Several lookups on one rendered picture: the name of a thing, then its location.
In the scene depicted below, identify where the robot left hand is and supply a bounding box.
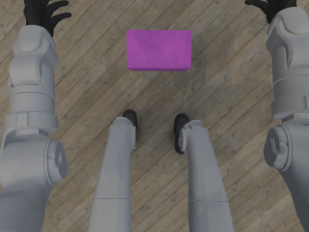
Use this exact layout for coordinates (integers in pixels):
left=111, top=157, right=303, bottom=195
left=23, top=0, right=72, bottom=38

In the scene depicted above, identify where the right robot foot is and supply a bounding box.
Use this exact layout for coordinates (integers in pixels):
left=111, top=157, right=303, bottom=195
left=174, top=113, right=189, bottom=155

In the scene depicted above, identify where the left robot foot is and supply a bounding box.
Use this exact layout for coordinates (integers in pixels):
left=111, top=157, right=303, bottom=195
left=123, top=109, right=137, bottom=131

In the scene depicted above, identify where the left robot upper arm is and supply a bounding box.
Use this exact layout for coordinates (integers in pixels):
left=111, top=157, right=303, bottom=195
left=0, top=138, right=69, bottom=232

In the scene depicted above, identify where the robot left forearm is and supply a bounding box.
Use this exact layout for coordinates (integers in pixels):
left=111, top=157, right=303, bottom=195
left=0, top=24, right=59, bottom=186

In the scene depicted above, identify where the robot right hand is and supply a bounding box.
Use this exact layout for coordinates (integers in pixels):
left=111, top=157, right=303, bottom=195
left=244, top=0, right=297, bottom=24

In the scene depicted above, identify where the right robot upper arm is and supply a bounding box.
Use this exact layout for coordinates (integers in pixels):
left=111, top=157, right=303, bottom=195
left=263, top=124, right=309, bottom=232

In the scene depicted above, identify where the carton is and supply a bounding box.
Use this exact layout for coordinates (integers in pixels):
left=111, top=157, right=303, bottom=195
left=126, top=29, right=192, bottom=72

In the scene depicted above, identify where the robot right forearm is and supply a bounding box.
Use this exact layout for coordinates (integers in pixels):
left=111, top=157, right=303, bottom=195
left=266, top=7, right=309, bottom=126

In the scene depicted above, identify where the robot foot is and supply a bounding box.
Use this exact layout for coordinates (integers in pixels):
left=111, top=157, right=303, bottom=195
left=123, top=109, right=137, bottom=131
left=174, top=113, right=189, bottom=155

